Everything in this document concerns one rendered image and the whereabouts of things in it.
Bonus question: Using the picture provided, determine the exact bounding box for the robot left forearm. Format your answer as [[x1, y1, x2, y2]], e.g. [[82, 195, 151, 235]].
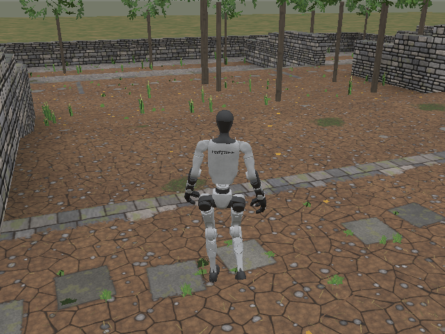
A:
[[185, 167, 197, 193]]

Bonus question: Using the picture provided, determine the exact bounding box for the left robot hand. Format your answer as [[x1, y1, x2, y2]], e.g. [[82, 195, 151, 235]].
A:
[[184, 191, 200, 204]]

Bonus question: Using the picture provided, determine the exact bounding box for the robot left upper arm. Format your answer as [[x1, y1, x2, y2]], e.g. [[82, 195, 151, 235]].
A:
[[190, 140, 209, 178]]

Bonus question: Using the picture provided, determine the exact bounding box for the right robot hand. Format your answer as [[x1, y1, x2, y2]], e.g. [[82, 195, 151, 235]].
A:
[[250, 197, 266, 214]]

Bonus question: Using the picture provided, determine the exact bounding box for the robot torso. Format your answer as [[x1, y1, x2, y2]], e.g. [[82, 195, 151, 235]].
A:
[[208, 137, 240, 209]]

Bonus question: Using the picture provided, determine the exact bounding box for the robot right forearm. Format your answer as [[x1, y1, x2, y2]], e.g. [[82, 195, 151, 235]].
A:
[[250, 170, 265, 200]]

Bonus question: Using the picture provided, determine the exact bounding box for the robot left foot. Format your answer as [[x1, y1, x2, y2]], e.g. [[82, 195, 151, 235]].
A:
[[209, 264, 220, 283]]

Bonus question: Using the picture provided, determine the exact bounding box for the robot right upper arm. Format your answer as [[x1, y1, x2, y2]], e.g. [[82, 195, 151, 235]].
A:
[[238, 141, 257, 180]]

